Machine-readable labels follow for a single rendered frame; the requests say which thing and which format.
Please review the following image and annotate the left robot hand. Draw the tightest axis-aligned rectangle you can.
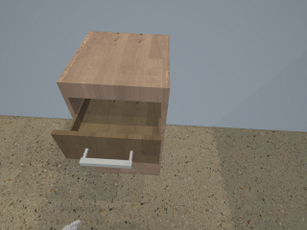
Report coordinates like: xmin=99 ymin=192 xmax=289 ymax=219
xmin=62 ymin=219 xmax=82 ymax=230

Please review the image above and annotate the cabinet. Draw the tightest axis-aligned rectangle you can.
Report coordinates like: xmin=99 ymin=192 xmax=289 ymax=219
xmin=57 ymin=31 xmax=171 ymax=175

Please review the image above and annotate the handle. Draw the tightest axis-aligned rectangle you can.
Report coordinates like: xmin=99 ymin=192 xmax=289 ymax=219
xmin=79 ymin=149 xmax=133 ymax=169

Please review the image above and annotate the drawer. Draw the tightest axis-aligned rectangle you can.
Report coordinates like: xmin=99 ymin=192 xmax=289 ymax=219
xmin=51 ymin=98 xmax=162 ymax=164

